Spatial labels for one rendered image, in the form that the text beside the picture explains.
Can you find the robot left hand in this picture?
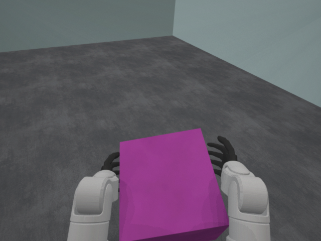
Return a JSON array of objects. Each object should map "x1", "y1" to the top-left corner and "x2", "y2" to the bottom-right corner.
[{"x1": 101, "y1": 152, "x2": 120, "y2": 192}]

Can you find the carton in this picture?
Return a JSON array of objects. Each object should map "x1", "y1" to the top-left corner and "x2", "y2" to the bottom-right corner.
[{"x1": 119, "y1": 128, "x2": 229, "y2": 241}]

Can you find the robot right hand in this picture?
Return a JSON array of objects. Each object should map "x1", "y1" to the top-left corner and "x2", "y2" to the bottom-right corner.
[{"x1": 207, "y1": 136, "x2": 237, "y2": 177}]

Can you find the robot left forearm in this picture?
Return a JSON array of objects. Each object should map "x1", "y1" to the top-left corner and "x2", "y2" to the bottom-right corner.
[{"x1": 67, "y1": 170, "x2": 119, "y2": 241}]

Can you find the robot right forearm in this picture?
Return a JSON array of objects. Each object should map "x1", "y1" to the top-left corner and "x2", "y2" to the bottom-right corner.
[{"x1": 221, "y1": 161, "x2": 271, "y2": 241}]

